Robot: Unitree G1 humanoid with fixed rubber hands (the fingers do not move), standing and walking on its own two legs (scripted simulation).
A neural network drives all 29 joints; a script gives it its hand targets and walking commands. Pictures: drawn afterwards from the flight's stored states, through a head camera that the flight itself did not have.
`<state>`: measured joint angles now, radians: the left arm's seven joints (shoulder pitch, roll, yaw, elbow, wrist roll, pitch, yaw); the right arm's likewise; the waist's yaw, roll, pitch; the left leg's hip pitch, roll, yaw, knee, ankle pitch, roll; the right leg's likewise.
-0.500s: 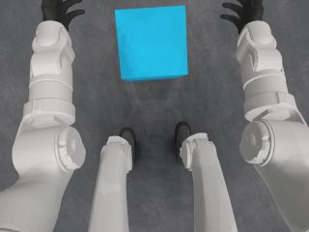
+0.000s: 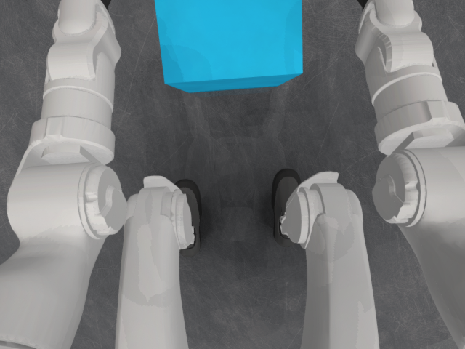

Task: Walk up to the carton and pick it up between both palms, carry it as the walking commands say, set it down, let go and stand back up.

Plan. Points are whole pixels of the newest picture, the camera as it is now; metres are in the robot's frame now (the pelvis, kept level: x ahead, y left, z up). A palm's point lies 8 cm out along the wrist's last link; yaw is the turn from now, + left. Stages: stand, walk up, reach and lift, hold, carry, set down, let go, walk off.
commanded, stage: reach and lift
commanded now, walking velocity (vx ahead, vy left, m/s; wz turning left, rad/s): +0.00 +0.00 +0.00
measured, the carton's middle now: (229, 29) +0.56 +0.01 -0.34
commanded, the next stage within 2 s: none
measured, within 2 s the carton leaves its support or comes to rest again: neither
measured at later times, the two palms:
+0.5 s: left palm (126, 26) +0.55 +0.17 -0.26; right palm (339, 23) +0.54 -0.17 -0.27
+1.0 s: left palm (125, 20) +0.55 +0.17 -0.25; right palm (337, 15) +0.55 -0.17 -0.26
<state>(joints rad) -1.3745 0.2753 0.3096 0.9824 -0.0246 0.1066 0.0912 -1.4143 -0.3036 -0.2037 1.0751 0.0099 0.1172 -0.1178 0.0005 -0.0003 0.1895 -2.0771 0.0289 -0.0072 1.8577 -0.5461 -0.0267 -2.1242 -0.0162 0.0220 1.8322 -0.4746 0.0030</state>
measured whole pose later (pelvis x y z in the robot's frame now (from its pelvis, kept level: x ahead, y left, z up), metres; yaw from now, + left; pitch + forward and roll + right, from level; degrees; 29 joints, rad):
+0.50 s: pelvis -0.02 +0.00 -0.07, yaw +0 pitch +34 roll +1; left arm -1.56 0.35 0.17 1.08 -0.15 0.08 0.10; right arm -1.60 -0.39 -0.08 1.18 0.16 0.08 -0.13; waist 0.00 0.00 0.53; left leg -2.14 0.02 -0.01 2.12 -0.57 -0.03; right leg -2.19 -0.01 0.04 2.09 -0.49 0.01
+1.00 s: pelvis -0.02 +0.00 -0.07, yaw +0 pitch +34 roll +1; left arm -1.59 0.36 0.14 1.11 -0.17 0.08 0.10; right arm -1.64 -0.39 -0.03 1.20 0.18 0.08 -0.11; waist 0.00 0.00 0.52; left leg -2.14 0.02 -0.01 2.12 -0.57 -0.03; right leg -2.19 -0.01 0.04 2.09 -0.49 0.01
